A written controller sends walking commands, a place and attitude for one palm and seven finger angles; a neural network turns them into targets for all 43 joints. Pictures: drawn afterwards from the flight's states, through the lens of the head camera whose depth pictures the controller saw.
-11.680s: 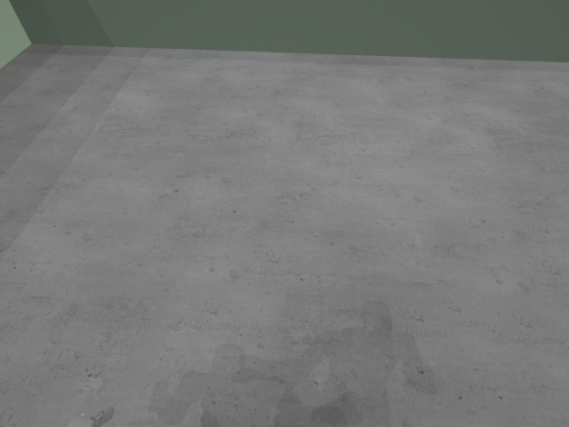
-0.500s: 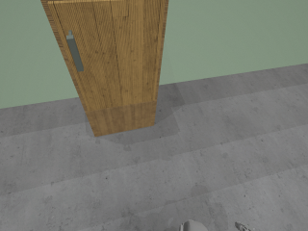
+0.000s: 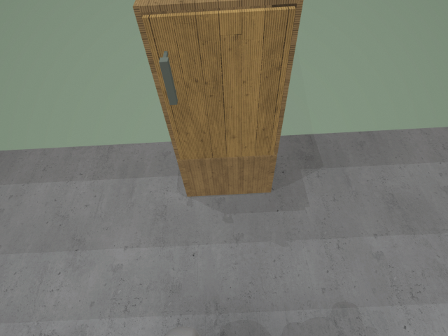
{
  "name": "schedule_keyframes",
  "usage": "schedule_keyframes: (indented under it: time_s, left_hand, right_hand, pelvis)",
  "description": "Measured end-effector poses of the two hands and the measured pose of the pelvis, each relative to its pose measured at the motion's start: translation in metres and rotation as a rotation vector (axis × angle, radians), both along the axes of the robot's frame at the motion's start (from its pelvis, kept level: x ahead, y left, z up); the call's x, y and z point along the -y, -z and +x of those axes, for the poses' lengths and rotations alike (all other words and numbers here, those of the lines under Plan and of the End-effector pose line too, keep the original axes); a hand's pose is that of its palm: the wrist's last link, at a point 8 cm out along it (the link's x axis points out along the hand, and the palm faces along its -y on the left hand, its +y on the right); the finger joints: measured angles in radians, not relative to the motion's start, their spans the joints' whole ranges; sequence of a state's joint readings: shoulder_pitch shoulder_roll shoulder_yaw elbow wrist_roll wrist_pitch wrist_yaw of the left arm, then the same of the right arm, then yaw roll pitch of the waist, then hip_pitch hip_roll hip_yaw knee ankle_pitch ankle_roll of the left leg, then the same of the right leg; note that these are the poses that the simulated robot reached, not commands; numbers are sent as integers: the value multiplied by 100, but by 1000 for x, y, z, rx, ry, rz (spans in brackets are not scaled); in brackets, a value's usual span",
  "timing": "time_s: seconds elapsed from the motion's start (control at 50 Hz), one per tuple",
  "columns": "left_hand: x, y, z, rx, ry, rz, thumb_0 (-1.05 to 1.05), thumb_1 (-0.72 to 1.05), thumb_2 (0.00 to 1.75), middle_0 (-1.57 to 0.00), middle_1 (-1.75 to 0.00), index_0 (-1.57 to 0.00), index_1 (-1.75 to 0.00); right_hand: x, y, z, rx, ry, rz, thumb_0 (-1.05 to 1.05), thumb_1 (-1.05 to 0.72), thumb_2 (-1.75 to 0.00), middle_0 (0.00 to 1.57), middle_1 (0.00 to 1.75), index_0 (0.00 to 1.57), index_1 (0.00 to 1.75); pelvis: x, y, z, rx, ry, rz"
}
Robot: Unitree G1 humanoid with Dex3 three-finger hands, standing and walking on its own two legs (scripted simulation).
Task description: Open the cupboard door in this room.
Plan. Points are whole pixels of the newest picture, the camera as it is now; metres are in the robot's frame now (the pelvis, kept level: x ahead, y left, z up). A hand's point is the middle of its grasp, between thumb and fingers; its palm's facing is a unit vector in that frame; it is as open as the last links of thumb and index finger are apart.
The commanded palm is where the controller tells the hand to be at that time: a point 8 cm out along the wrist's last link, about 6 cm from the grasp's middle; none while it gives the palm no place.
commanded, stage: take the last steps up to it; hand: left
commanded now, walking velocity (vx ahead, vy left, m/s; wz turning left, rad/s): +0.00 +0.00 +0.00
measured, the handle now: (169, 78) +0.80 +0.22 -0.01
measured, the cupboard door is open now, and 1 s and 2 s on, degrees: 0 0 0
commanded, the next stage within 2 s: come to a stop and stand still in 0.92 s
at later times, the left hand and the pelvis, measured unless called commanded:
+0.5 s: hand out of the picture +0.08 +0.24 -0.18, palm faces +0.06 -0.98 -0.16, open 7.4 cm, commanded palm none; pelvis +0.06 +0.05 +0.00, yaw +2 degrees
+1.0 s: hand (166, 270) +0.27 +0.16 -0.17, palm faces +0.09 -0.97 -0.23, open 7.2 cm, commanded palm none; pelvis +0.23 -0.03 +0.00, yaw +3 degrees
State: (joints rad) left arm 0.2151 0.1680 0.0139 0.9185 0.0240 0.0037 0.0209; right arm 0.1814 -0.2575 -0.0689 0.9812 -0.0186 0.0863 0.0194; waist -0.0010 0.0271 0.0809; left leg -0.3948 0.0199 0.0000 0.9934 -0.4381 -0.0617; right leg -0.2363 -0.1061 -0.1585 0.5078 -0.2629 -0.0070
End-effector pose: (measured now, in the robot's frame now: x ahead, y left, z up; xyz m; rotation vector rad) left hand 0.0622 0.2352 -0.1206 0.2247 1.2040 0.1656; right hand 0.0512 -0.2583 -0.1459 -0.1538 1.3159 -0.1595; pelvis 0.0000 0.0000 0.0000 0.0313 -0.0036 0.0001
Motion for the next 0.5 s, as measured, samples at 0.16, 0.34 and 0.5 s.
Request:
schedule_keyframes:
  time_s: [0.16,0.34,0.5]
  left_hand:
    - [-42,35,-68,-134,-124,-53,0,91,90,-20,-30,-20,-30]
    - [-64,28,-63,-194,-136,-92,1,91,90,-19,-29,-19,-30]
    - [-51,29,15,-139,-81,-103,0,91,90,-19,-29,-19,-30]
  right_hand:
    - [-41,-10,29,61,-110,-59,1,-91,-90,20,30,20,30]
    - [-82,-25,4,12,-80,-45,1,-91,-90,20,30,21,30]
    - [-90,-17,-41,-157,29,-10,1,-91,-90,20,30,21,30]
  pelvis:
    - [-32,12,-3,-10,-48,-41]
    - [-53,-6,25,5,-55,-61]
    - [-47,-3,63,7,-39,-43]
